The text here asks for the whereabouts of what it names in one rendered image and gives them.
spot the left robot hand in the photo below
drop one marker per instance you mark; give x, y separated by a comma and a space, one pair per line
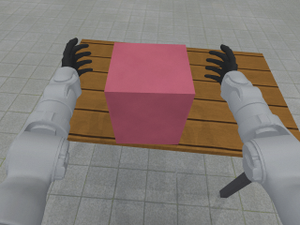
70, 57

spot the robot left upper arm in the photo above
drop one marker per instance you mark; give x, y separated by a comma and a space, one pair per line
36, 161

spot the carton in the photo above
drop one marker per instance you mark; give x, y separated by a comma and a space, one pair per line
149, 92

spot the right robot forearm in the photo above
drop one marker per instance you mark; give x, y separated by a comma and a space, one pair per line
250, 111

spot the robot right upper arm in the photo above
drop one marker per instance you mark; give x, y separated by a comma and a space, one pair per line
274, 162

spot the table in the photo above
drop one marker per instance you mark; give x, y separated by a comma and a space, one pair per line
210, 127

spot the right robot hand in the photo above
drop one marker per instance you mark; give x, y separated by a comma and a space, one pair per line
228, 64

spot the left robot forearm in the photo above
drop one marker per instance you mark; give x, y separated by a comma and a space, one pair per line
55, 108

